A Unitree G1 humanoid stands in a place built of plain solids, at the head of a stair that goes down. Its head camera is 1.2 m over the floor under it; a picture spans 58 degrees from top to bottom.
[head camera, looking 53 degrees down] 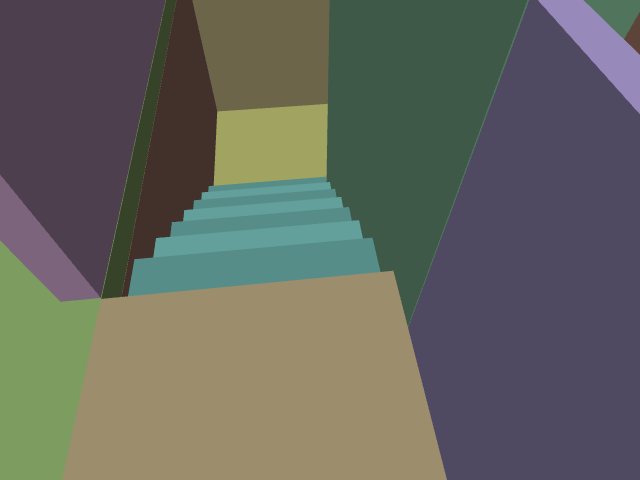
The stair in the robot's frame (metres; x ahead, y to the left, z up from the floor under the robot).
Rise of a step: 0.18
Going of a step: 0.25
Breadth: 0.94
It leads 6 degrees to the left of straight ahead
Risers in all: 8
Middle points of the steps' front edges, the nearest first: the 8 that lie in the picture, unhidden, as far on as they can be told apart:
0.72 0.22 0.00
1.00 0.25 -0.18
1.24 0.28 -0.36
1.49 0.31 -0.55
1.73 0.34 -0.73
1.97 0.36 -0.91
2.22 0.39 -1.10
2.46 0.42 -1.28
